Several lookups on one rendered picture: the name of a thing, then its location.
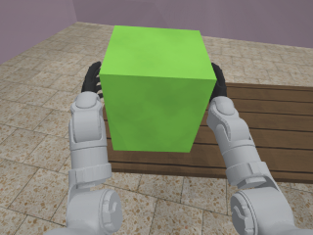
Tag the robot right upper arm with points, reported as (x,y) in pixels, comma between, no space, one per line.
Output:
(263,211)

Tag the carton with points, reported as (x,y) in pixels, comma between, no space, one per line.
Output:
(156,85)

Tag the left robot forearm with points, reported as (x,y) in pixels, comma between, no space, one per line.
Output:
(87,144)

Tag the table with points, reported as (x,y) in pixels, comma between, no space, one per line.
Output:
(280,123)

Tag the robot right hand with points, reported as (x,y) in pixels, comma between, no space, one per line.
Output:
(220,88)

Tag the robot left upper arm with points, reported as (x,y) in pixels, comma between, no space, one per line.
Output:
(96,212)

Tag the robot left hand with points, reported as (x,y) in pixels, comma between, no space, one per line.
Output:
(91,80)

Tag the right robot forearm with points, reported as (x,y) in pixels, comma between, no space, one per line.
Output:
(244,166)

